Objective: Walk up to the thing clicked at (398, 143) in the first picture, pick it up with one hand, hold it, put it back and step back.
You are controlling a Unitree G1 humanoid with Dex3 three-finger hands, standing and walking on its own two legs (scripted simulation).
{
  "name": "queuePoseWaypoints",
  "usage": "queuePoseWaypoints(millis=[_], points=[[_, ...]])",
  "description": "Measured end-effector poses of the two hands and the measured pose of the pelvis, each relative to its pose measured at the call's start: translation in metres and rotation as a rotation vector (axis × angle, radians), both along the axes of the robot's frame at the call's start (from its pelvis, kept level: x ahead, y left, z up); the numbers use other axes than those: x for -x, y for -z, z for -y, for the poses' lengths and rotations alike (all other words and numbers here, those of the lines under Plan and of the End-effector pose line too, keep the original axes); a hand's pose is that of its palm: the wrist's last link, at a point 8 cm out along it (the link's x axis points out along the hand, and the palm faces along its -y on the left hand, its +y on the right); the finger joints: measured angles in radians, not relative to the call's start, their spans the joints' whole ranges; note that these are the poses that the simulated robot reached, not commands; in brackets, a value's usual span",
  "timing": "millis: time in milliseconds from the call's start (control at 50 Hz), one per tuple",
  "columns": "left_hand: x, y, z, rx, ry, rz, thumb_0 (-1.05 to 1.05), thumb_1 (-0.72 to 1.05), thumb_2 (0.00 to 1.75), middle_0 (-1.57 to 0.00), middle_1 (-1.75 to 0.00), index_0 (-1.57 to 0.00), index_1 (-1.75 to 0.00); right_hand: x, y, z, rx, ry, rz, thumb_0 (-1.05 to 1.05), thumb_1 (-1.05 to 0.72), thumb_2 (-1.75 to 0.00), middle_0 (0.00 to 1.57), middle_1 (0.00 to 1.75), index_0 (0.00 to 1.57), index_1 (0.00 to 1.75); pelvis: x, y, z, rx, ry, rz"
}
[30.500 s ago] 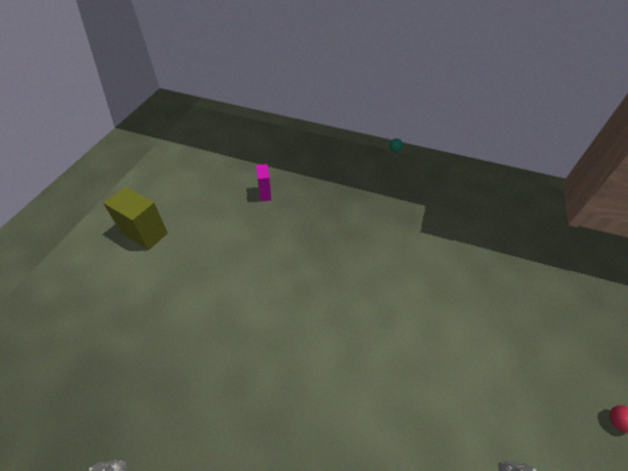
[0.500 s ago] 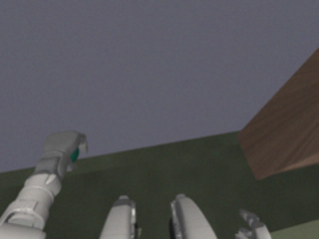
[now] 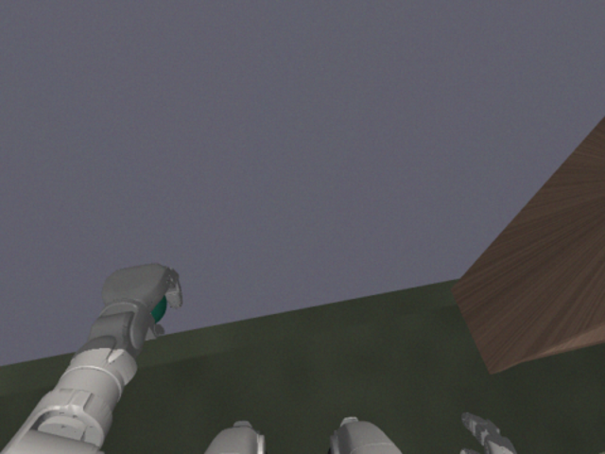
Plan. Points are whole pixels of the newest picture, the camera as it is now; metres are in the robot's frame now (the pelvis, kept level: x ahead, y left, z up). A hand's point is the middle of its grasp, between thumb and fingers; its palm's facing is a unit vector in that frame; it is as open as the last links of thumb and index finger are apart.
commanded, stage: hold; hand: left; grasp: from above
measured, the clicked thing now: (143, 305) +0.33 +0.24 -0.09
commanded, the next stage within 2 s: crouch in 1.94 s
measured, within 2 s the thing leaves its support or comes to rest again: neither
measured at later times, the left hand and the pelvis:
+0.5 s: hand (140, 302) +0.31 +0.22 -0.04, palm faces -0.46 -0.07 -0.89, open 6.8 cm; pelvis +0.01 +0.00 +0.02, yaw +0 degrees
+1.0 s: hand (132, 312) +0.29 +0.22 -0.02, palm faces -0.46 -0.06 -0.88, open 6.8 cm; pelvis +0.00 +0.00 +0.03, yaw +0 degrees
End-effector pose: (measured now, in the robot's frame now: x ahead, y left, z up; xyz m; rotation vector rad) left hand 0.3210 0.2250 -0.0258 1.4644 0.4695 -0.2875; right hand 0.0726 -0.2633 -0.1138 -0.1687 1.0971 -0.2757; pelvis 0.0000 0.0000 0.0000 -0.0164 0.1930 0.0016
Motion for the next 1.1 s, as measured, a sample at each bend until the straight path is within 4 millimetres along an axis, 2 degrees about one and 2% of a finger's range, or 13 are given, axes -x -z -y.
queuePoseWaypoints(millis=[340, 680, 940, 1100], points=[[-0.005, -0.037, 0.001, -0.017, 0.022, 0.015, -0.03, 0.21, 0.55, -0.56, -0.72, -0.93, -0.78, -0.03, -0.021, 0.002, -0.014, -0.01, 0.073, 0.01, -0.91, -0.9, 0.2, 0.3, 0.2, 0.3, -0.01, -0.018, 0.001, -0.009, 0.004, 0.066], [0.008, -0.058, 0.002, -0.014, 0.048, 0.013, -0.03, 0.21, 0.55, -0.56, -0.73, -0.95, -0.79, -0.038, -0.032, -0.005, -0.029, -0.027, 0.111, 0.01, -0.91, -0.9, 0.2, 0.3, 0.2, 0.3, -0.004, -0.027, -0.001, -0.012, 0.01, 0.121], [0.02, -0.063, 0.003, 0.001, 0.06, 0.003, -0.02, 0.21, 0.56, -0.56, -0.74, -0.94, -0.8, -0.042, -0.038, -0.009, -0.034, -0.044, 0.136, 0.01, -0.91, -0.9, 0.2, 0.3, 0.2, 0.3, 0.003, -0.032, -0.001, -0.014, 0.01, 0.148], [0.021, -0.071, 0.001, -0.01, 0.063, 0.02, -0.02, 0.2, 0.58, -0.56, -0.75, -0.93, -0.81, -0.048, -0.04, -0.011, -0.036, -0.051, 0.146, 0.01, -0.91, -0.9, 0.2, 0.3, 0.2, 0.3, 0.003, -0.033, -0.002, -0.014, 0.01, 0.157]])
